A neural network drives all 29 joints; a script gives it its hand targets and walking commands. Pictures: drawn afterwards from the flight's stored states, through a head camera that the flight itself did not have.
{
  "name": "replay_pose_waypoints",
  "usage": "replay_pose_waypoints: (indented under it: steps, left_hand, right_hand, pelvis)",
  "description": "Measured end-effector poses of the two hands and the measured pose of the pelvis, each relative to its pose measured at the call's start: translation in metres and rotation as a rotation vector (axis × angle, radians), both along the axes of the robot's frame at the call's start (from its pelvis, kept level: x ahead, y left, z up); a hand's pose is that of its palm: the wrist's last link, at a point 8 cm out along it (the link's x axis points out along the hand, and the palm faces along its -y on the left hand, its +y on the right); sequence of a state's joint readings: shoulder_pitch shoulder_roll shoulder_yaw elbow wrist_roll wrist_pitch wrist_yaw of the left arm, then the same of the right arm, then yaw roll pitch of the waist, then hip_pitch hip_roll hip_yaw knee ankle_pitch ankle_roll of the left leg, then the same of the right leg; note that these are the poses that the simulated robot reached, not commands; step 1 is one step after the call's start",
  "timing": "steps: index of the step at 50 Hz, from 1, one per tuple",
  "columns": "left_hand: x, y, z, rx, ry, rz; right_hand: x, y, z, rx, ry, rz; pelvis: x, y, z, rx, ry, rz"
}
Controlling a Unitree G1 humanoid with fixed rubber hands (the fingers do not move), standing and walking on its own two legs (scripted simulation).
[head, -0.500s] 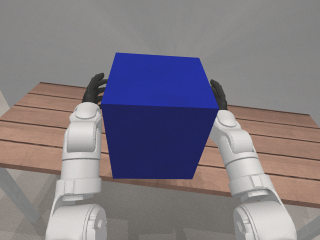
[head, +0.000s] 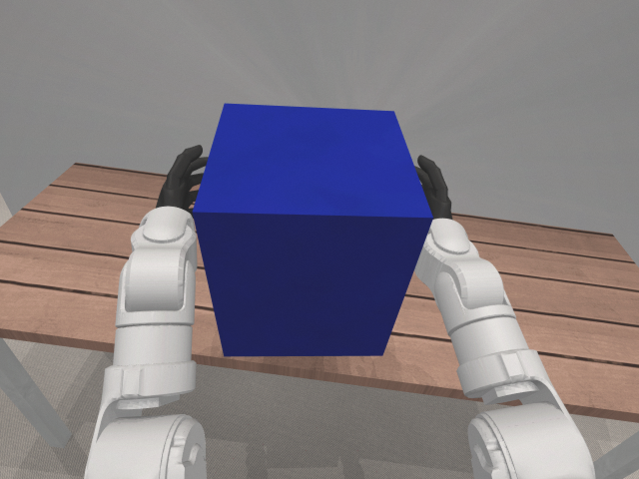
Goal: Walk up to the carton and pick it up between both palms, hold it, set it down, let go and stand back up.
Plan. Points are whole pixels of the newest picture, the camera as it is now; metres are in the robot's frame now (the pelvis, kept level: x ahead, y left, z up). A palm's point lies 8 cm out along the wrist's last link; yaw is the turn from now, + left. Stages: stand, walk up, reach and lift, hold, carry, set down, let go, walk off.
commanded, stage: hold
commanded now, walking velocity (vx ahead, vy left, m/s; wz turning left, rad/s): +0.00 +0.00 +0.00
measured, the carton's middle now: (307, 235) +0.38 +0.01 +0.16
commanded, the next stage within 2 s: none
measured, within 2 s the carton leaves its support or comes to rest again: neither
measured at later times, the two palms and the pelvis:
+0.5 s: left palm (184, 213) +0.36 +0.15 +0.20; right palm (439, 224) +0.36 -0.15 +0.20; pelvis +0.00 +0.00 +0.00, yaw -1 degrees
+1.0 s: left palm (184, 210) +0.36 +0.15 +0.20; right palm (439, 227) +0.36 -0.15 +0.20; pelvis -0.01 +0.00 +0.00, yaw -1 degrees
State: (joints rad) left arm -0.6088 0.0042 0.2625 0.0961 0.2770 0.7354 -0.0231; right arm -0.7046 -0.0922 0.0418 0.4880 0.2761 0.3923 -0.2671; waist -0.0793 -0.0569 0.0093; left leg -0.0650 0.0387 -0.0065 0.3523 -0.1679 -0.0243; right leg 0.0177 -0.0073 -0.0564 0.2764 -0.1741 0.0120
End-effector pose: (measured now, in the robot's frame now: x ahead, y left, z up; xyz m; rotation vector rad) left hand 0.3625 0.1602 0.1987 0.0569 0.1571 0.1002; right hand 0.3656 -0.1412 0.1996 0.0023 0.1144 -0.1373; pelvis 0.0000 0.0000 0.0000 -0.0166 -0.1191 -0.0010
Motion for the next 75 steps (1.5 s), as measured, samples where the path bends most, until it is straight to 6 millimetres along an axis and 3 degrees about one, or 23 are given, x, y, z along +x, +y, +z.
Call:
replay_pose_waypoints:
  steps: [15, 29, 50, 75]
  left_hand:
    - [0.003, -0.008, -0.004, 0.009, 0.028, -0.008]
    - [-0.004, -0.008, 0.003, -0.010, 0.001, 0.010]
    - [0.000, -0.009, 0.002, 0.000, 0.018, -0.017]
    - [0.002, -0.008, -0.003, -0.001, 0.008, 0.003]
  right_hand:
    - [-0.002, -0.008, -0.013, 0.009, 0.027, -0.011]
    - [-0.003, -0.008, 0.001, 0.000, 0.000, 0.003]
    - [-0.007, -0.009, -0.004, 0.003, 0.018, -0.022]
    - [0.002, -0.008, -0.006, 0.005, 0.008, 0.000]
  pelvis:
    - [0.000, 0.003, 0.000, 0.003, -0.006, -0.010]
    - [0.000, -0.004, 0.000, 0.004, -0.012, -0.006]
    - [-0.007, 0.000, 0.000, 0.005, -0.005, -0.010]
    - [0.004, -0.002, 0.000, 0.001, -0.007, -0.004]
